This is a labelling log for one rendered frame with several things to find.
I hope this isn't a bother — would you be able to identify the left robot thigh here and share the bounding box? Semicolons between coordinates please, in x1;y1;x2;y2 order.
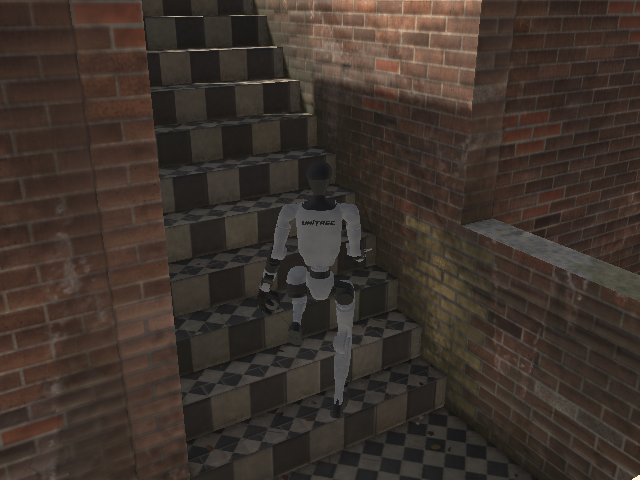
286;266;308;298

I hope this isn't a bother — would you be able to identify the robot left forearm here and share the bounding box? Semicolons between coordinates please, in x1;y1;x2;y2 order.
259;244;281;292

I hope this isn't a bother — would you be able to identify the robot right forearm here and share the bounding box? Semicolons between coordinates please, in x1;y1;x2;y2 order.
353;242;366;262

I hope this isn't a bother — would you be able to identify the robot left hand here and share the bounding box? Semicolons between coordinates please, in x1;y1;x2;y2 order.
256;289;280;315

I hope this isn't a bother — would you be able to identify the robot left foot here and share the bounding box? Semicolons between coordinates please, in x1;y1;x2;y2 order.
288;322;303;345

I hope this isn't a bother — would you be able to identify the robot right hand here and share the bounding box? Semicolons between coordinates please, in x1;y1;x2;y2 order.
344;248;366;267

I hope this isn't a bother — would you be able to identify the robot left upper arm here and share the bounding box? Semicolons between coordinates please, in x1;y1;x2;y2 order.
271;203;299;260

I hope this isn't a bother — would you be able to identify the robot right upper arm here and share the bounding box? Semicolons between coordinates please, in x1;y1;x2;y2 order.
340;203;361;257

